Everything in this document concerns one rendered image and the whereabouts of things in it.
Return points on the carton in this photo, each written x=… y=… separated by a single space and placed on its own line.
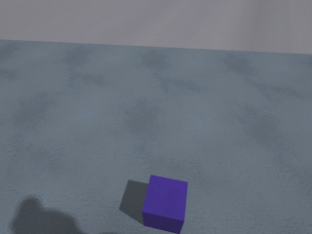
x=164 y=204

